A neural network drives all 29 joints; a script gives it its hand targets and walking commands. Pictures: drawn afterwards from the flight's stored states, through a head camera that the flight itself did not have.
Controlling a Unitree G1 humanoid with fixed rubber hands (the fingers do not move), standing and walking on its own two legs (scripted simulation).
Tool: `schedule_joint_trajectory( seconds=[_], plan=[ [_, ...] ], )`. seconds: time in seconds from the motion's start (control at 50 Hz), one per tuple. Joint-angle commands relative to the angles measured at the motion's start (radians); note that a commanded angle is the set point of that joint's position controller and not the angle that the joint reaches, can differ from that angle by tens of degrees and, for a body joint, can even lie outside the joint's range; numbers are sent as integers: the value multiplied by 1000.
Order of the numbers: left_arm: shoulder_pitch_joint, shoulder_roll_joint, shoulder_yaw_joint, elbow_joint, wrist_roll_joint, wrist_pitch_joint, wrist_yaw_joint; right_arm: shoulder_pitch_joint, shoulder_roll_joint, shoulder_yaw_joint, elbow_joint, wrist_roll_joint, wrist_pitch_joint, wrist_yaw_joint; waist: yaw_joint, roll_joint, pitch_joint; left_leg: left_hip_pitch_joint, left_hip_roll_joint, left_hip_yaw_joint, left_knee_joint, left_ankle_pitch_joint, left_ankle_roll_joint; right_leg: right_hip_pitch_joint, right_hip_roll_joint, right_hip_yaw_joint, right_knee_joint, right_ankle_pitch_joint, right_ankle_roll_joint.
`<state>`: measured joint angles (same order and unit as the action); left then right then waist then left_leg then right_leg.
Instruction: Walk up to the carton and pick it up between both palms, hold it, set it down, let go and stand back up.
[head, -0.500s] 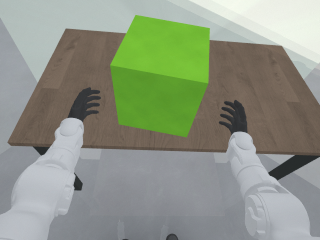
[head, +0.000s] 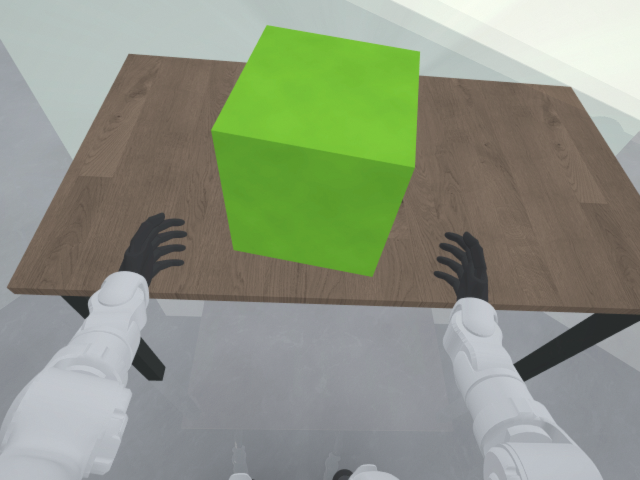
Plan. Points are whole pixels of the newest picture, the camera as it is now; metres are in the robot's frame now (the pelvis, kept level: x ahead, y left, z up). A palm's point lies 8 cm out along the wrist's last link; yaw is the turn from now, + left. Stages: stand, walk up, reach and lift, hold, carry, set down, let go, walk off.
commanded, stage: set down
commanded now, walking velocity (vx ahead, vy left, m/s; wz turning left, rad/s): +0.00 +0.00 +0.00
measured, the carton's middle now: (321, 156) +0.59 -0.02 +0.02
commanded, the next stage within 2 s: none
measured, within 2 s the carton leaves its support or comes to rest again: neither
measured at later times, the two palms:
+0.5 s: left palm (80, 307) +0.32 +0.27 +0.02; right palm (473, 322) +0.29 -0.18 +0.04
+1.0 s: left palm (55, 402) +0.23 +0.28 +0.00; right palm (483, 379) +0.23 -0.18 +0.03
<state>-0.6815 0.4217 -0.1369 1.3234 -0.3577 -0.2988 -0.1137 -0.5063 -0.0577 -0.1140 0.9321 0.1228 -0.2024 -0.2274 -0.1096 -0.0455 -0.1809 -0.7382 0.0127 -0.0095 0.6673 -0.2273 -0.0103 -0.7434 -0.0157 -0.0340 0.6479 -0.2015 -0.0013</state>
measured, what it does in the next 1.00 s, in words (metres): stands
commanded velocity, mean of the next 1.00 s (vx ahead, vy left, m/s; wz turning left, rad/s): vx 0.00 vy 0.00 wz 0.00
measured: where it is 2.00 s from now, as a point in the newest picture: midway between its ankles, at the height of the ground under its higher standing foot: outside the picture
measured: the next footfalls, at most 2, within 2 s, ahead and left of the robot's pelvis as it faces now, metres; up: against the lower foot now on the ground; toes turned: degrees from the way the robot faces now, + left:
none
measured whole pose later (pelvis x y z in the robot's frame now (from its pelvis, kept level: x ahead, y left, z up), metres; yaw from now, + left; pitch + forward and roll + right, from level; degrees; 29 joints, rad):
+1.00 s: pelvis +0.00 +0.02 +0.01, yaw +0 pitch -5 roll -2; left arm 0.06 0.44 -0.07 0.61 -0.36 -0.23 -0.11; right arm 0.10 -0.05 -0.04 0.39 0.14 -0.11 -0.19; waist -0.02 -0.04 0.00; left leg -0.29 0.01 -0.01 0.66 -0.29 0.02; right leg -0.26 -0.01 -0.03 0.58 -0.24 0.01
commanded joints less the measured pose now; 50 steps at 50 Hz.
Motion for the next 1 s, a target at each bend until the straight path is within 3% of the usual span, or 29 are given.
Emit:
schedule_joint_trajectory(
  seconds=[0.0, 0.04, 0.06, 0.1, 0.12, 0.16, 0.18, 0.22, 0.26, 0.28, 0.3, 0.36, 0.4, 0.44, 0.46, 0.5, 0.54, 0.58, 0.6, 0.64, 0.72, 0.74, 0.78, 0.84, 0.9, 0.92, 0.94, 0.96, 0.98],
  plan=[
    [-169, 252, 193, -630, 78, -102, -2, -74, -69, 211, -413, 161, -162, 15, 139, 231, -685, 410, -38, -19, -24, 363, -32, 586, 18, 41, -59, 438, 19],
    [-79, 248, 212, -694, 89, -81, -5, 8, -69, 240, -444, 179, -175, 14, 156, 236, -641, 517, -36, -25, -25, 443, -45, 558, 31, 38, -86, 444, 19],
    [-88, 248, 196, -669, 77, -70, -12, -3, -78, 217, -451, 176, -172, 9, 128, 222, -594, 501, -36, -22, -29, 406, -48, 537, 32, 34, -104, 403, 20],
    [42, 224, 201, -690, 90, -41, -22, 94, -53, 226, -478, 189, -178, 8, 155, 234, -504, 560, -34, -22, -47, 424, -57, 521, 33, 30, -131, 360, 10],
    [41, 234, 196, -656, 83, -28, -29, 87, -61, 202, -485, 178, -175, 3, 135, 210, -454, 539, -35, -21, -54, 362, -51, 517, 31, 31, -150, 301, 9],
    [65, 223, 163, -693, 61, -17, -21, 93, -55, 189, -491, 191, -157, 5, 144, 230, -347, 562, -29, -21, -84, 309, -60, 501, 35, 18, -176, 203, -6],
    [-61, 243, 131, -634, 31, -5, -24, -15, -73, 150, -473, 163, -127, 3, 99, 229, -300, 488, -29, -23, -90, 191, -52, 470, 26, 24, -181, 106, -13],
    [-11, 228, 103, -583, -3, 13, -18, 10, -80, 128, -450, 151, -85, 12, 80, 193, -142, 458, -15, -32, -136, 43, -40, 467, 23, 20, -186, 4, -25],
    [-17, 214, 74, -601, -19, 18, -5, -19, -80, 124, -453, 155, -54, 24, 90, 218, -74, 429, 1, -52, -173, -73, -35, 465, 20, 17, -182, -72, -40],
    [-56, 201, 42, -589, -36, 22, 0, -69, -93, 93, -460, 142, -31, 27, 66, 211, -59, 398, 14, -65, -204, -189, -23, 473, 26, 12, -175, -119, -40],
    [-48, 195, 31, -571, -44, 27, 3, -59, -90, 89, -456, 132, -10, 26, 66, 200, -17, 358, 14, -72, -232, -275, -8, 496, 24, 18, -171, -145, -42],
    [84, 166, 55, -603, -21, 39, 5, 73, -69, 108, -458, 126, 0, 29, 88, 172, 8, 400, 25, -83, -263, -257, -4, 567, 29, 12, -177, -106, -34],
    [58, 171, 43, -610, -21, 42, 3, 64, -74, 74, -466, 107, 20, 27, 66, 168, 13, 384, 34, -89, -290, -336, 4, 594, 31, 15, -188, -139, -31],
    [92, 168, 61, -633, -11, 40, 6, 91, -73, 71, -466, 100, 17, 32, 82, 164, 17, 388, 23, -73, -282, -283, -2, 604, 31, 18, -192, -123, -30],
    [131, 178, 92, -702, 11, 37, 9, 151, -70, 85, -481, 107, 10, 29, 107, 181, -13, 430, 29, -70, -290, -256, -3, 622, 35, 22, -197, -109, -30],
    [153, 187, 93, -770, 1, 27, 13, 162, -59, 73, -524, 97, 1, 28, 111, 182, -38, 442, 18, -53, -275, -209, -13, 626, 31, 27, -213, -101, -29],
    [286, 182, 112, -818, 19, 23, 9, 262, -45, 109, -568, 117, -17, 29, 146, 167, -27, 509, 12, -40, -258, -79, -20, 626, 30, 32, -230, -46, -33],
    [217, 194, 88, -788, -6, 21, 11, 168, -64, 94, -609, 118, -13, 33, 140, 157, -21, 451, 16, -42, -250, -116, -16, 602, 26, 34, -223, -89, -34],
    [295, 184, 88, -817, 0, 14, 14, 219, -47, 111, -646, 130, -19, 35, 156, 156, -15, 473, 14, -41, -255, -99, -13, 619, 31, 24, -226, -72, -34],
    [328, 181, 78, -882, -16, 17, 24, 239, -70, 85, -696, 132, -22, 42, 154, 202, -10, 463, 26, -46, -263, -100, -25, 619, 35, 29, -212, -72, -40],
    [486, 185, 85, -978, -19, 13, 19, 388, -47, 100, -774, 126, -25, 41, 164, 173, 13, 530, 20, -38, -264, -41, -19, 630, 33, 39, -234, -48, -45],
    [401, 198, 77, -947, -33, 20, 19, 316, -44, 91, -766, 115, -14, 43, 150, 162, 8, 484, 12, -27, -254, -96, -13, 601, 27, 38, -233, -114, -43],
    [472, 208, 81, -974, -31, 28, 12, 394, -42, 92, -775, 100, 2, 42, 153, 156, 76, 450, 19, -30, -278, -148, 4, 627, 24, 39, -231, -126, -46],
    [536, 195, 90, -1043, -5, 40, 20, 464, -41, 91, -760, 103, 34, 48, 166, 200, 119, 423, 37, -42, -316, -185, 10, 680, 37, 40, -219, -111, -48],
    [532, 171, 76, -1016, 17, 53, 20, 462, -65, 54, -731, 78, 74, 55, 141, 231, 180, 287, 69, -70, -367, -345, 36, 772, 66, 31, -176, -137, -38],
    [529, 169, 69, -1008, 19, 64, 16, 461, -62, 58, -742, 83, 78, 54, 131, 246, 192, 254, 75, -64, -378, -363, 46, 812, 64, 38, -170, -117, -35],
    [539, 168, 77, -972, 35, 76, 15, 461, -55, 62, -711, 67, 93, 57, 144, 239, 211, 244, 72, -59, -383, -374, 52, 825, 65, 39, -165, -132, -32],
    [508, 160, 67, -1052, 24, 68, 22, 439, -60, 47, -766, 69, 82, 58, 132, 248, 161, 233, 85, -69, -385, -378, 48, 851, 70, 32, -151, -104, -27],
    [546, 159, 74, -998, 37, 85, 20, 461, -65, 47, -735, 56, 96, 62, 129, 259, 201, 219, 79, -60, -387, -387, 49, 850, 68, 38, -153, -127, -27]
  ],
)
